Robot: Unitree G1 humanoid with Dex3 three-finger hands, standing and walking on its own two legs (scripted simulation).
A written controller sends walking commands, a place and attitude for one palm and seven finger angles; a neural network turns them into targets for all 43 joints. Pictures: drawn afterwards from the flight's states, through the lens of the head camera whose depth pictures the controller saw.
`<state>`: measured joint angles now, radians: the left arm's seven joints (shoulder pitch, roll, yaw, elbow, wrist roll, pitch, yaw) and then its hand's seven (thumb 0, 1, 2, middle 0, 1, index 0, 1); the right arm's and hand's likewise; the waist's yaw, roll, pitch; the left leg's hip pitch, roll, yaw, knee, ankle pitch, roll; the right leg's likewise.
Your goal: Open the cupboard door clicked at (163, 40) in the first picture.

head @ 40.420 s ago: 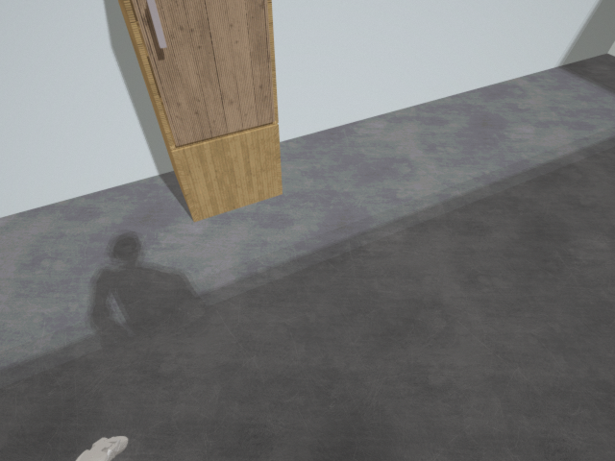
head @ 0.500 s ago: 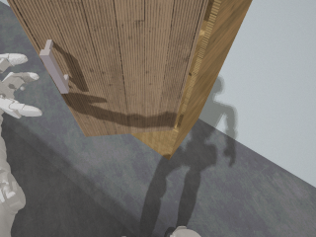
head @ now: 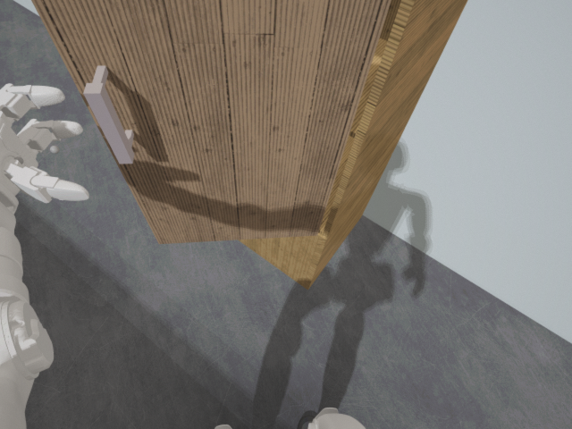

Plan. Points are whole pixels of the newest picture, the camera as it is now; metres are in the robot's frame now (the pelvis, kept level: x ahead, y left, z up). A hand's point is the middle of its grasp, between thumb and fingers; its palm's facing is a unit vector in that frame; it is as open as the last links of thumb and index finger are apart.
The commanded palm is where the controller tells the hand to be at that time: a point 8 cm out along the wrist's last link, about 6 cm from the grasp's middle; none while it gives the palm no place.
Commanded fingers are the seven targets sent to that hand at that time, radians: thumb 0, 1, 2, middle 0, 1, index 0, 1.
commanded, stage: move the hooked fingers beside the handle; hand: left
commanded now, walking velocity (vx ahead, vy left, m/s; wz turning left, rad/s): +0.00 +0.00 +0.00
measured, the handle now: (114, 117) +0.51 +0.23 +0.11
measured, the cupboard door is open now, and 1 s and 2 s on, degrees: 42 42 42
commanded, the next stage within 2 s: slide the fingers in behind the handle in 0.02 s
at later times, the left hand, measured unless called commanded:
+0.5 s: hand (71, 153) +0.45 +0.27 +0.11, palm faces +0.04 -1.00 +0.00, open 14.0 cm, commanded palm +0.42 +0.32 +0.11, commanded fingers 0.00 -0.50 0.30 -0.30 -1.20 -0.30 -1.20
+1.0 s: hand (101, 150) +0.46 +0.23 +0.11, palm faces +0.03 -1.00 +0.00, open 14.0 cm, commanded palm +0.43 +0.28 +0.11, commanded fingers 0.00 -0.50 0.30 -0.30 -1.20 -0.30 -1.20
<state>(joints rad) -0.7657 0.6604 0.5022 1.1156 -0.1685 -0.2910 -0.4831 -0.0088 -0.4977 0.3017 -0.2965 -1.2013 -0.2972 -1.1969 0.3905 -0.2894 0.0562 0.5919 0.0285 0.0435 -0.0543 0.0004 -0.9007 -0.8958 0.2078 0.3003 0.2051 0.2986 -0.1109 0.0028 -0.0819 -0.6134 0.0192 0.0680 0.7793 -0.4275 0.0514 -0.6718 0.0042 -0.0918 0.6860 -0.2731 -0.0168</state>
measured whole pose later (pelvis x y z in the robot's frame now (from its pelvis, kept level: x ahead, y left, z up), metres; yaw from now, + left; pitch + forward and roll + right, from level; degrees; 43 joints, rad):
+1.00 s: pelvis +0.00 +0.00 +0.00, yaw +0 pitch +14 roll -2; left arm -0.73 0.52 0.41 1.03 -0.17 -0.27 -0.36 -0.01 -0.50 0.30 -0.30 -1.20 -0.30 -1.20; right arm 0.39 -0.28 0.04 0.61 0.03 0.03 -0.05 0.00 -0.90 -0.90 0.21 0.30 0.20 0.30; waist -0.10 0.02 -0.09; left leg -0.58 0.02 0.06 0.76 -0.43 0.05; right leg -0.64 0.01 -0.09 0.68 -0.28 -0.02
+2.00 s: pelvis -0.01 -0.02 +0.00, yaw +0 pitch +13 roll -1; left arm -0.76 0.47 0.38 1.06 -0.15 -0.31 -0.28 -0.01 -0.36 0.36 -0.31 -1.22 -0.30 -1.21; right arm 0.38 -0.28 0.04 0.62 0.03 0.01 -0.04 0.00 -0.90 -0.90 0.21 0.30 0.20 0.30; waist -0.10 0.02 -0.08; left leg -0.58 0.02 0.07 0.75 -0.41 0.03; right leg -0.65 0.01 -0.09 0.69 -0.27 -0.04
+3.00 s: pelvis +0.01 -0.01 +0.01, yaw -1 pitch +10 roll -1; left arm -0.38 0.33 0.33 0.64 -0.24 -0.26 -0.27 0.01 0.75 0.76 -0.38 -1.35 -0.35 -1.35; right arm 0.36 -0.27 0.02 0.58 0.04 0.00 -0.02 0.00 -0.90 -0.90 0.21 0.30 0.20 0.30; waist -0.05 0.04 -0.10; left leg -0.45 0.02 0.09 0.68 -0.40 0.03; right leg -0.55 0.02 -0.06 0.64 -0.27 -0.03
